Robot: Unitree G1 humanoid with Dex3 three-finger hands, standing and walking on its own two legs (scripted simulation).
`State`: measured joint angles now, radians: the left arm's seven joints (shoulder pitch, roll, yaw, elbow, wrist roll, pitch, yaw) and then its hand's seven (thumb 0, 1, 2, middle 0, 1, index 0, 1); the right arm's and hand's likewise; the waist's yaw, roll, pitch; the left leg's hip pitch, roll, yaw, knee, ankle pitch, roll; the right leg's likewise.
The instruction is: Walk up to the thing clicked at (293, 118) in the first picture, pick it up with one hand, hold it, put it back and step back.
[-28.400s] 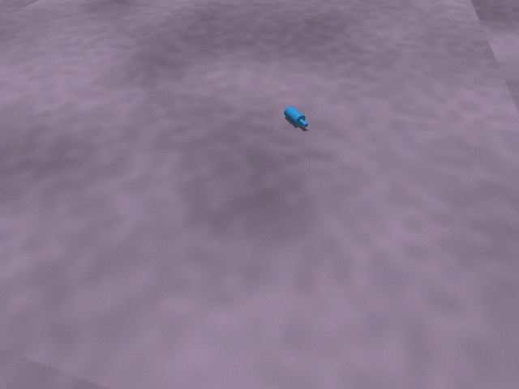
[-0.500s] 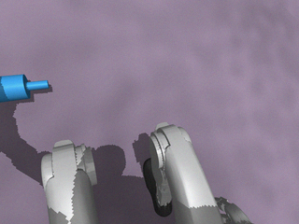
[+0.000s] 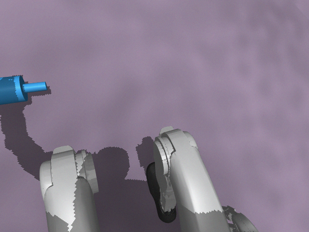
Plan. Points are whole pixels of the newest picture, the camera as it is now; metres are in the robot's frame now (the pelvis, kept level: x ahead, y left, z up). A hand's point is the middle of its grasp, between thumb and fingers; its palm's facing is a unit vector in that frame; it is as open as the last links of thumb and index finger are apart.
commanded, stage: approach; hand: left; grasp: from above
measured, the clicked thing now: (9, 90) +0.49 +0.32 -0.29
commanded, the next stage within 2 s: close in in 0.50 s
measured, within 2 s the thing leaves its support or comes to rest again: neither
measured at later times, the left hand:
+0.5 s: hand out of the picture +0.45 +0.35 -0.18, palm faces -0.52 -0.12 -0.85, open 13.8 cm
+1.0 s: hand out of the picture +0.47 +0.34 -0.19, palm faces -0.48 -0.11 -0.87, open 13.7 cm
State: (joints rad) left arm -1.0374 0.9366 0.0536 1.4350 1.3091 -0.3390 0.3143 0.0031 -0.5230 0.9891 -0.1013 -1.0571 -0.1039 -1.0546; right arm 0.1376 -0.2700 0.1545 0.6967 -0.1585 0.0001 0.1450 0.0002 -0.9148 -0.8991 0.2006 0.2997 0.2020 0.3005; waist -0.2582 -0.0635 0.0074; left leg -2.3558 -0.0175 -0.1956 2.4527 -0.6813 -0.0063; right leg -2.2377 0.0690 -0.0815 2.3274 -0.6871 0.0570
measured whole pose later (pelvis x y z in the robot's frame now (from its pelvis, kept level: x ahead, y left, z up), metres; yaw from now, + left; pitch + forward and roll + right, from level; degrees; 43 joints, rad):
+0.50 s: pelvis +0.00 -0.01 +0.00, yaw +0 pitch +32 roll -11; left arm -1.04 0.98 0.10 1.49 1.24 -0.27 0.25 0.00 -0.50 0.97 -0.15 -1.01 -0.14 -1.01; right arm 0.15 -0.29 0.20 0.67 -0.15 0.00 0.13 0.00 -0.92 -0.90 0.20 0.30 0.20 0.30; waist -0.29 -0.05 0.05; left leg -2.35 -0.01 -0.19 2.44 -0.67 -0.02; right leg -2.25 0.07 -0.08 2.32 -0.67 0.08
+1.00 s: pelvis -0.01 +0.00 +0.00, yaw -1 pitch +32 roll -13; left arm -1.09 0.97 0.07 1.56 1.31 -0.28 0.34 0.00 -0.48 0.96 -0.14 -1.01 -0.15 -1.00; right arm 0.14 -0.28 0.22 0.63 -0.16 0.00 0.13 0.00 -0.91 -0.90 0.20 0.30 0.20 0.30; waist -0.33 -0.07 0.05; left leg -2.36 -0.01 -0.20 2.45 -0.66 0.01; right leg -2.23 0.07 -0.09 2.31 -0.66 0.07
